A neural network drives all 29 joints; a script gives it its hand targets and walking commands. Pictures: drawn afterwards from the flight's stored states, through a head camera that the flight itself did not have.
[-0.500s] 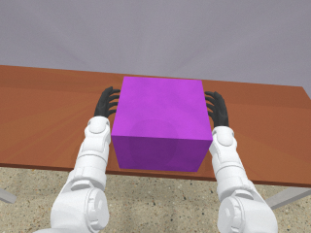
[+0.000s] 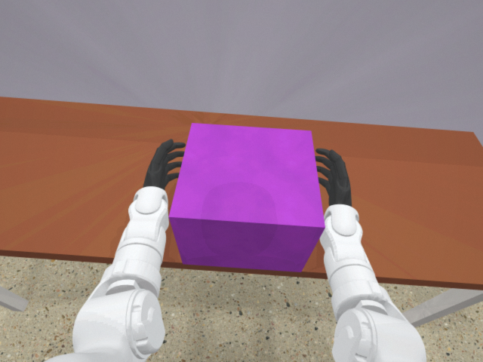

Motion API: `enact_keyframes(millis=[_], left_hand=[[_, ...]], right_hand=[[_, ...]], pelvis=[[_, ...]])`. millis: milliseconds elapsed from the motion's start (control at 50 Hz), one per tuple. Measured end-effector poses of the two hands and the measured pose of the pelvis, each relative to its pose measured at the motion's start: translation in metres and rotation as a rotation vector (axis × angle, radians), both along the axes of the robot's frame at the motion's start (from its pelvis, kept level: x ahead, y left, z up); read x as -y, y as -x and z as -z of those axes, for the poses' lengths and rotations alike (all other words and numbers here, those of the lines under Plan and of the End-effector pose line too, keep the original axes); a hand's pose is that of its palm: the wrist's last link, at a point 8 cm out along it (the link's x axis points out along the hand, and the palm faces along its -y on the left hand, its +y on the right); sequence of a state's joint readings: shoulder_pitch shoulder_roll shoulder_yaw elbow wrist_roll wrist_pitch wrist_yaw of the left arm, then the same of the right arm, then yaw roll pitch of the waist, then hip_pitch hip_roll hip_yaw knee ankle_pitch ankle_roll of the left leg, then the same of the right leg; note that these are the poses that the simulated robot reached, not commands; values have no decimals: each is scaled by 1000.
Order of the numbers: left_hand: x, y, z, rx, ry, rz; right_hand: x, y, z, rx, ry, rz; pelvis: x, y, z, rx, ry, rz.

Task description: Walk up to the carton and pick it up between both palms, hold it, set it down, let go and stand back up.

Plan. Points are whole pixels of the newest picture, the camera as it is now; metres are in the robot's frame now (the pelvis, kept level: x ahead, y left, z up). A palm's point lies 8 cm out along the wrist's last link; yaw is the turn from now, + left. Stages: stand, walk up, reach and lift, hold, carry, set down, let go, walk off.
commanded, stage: set down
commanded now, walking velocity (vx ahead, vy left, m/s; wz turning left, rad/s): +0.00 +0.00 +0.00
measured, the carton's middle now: (246, 197) +0.39 -0.02 +0.01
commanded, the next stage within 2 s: none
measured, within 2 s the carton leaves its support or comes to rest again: rests again in 0.14 s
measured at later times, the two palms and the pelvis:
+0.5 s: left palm (159, 184) +0.40 +0.14 +0.05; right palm (339, 197) +0.36 -0.18 +0.05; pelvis +0.00 +0.00 +0.00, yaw +0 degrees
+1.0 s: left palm (159, 185) +0.40 +0.14 +0.05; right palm (338, 197) +0.36 -0.18 +0.05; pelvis +0.00 +0.00 +0.00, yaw +0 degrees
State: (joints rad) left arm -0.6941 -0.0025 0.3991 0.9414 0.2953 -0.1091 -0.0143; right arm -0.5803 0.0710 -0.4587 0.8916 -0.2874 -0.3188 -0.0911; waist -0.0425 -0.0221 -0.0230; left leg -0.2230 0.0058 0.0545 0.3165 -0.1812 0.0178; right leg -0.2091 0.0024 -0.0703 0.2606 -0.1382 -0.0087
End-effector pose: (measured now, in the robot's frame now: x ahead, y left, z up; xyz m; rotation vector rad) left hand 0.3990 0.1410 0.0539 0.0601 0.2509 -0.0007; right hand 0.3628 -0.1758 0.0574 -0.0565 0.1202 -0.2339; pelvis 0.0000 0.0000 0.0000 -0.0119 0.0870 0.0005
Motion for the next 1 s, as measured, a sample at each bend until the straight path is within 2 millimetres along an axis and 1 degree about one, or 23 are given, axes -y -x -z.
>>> enact_keyframes(millis=[180,620,1000], left_hand=[[2,1,1,11,6,-11],[4,1,3,27,14,-12],[4,0,4,43,4,-11]], right_hand=[[3,1,4,0,0,-3],[5,-1,4,4,11,-11],[4,-1,5,2,10,-13]], pelvis=[[-2,2,0,0,3,9],[5,2,0,-6,-3,-2],[3,3,0,-4,-3,5]])
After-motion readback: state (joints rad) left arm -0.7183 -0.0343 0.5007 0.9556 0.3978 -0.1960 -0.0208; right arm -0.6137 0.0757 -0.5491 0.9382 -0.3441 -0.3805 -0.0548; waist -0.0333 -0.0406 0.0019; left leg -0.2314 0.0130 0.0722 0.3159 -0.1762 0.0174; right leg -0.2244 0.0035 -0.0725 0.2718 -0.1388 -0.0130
